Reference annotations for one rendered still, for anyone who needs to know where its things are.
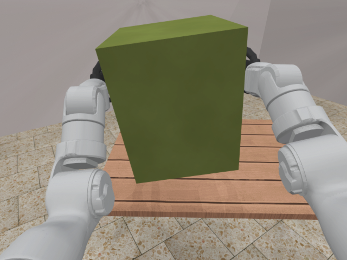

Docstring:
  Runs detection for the left robot upper arm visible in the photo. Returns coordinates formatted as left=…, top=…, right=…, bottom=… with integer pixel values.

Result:
left=0, top=168, right=115, bottom=260

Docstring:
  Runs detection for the right robot forearm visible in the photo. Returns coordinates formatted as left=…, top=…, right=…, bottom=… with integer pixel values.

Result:
left=244, top=62, right=347, bottom=145

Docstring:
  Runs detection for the table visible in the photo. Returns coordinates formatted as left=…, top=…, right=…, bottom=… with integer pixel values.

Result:
left=103, top=119, right=318, bottom=220

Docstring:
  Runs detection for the right robot upper arm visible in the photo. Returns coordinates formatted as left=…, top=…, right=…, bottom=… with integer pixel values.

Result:
left=278, top=134, right=347, bottom=260

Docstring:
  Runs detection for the right robot hand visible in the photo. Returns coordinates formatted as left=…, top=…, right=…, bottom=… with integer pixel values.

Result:
left=244, top=47, right=260, bottom=94

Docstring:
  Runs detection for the left robot hand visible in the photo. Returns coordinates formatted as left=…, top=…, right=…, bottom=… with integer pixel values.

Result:
left=90, top=61, right=111, bottom=102

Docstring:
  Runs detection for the carton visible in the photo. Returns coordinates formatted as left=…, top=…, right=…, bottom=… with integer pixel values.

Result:
left=95, top=15, right=248, bottom=184

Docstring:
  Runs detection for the left robot forearm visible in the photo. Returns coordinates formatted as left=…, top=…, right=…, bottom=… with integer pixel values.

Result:
left=45, top=79, right=110, bottom=213

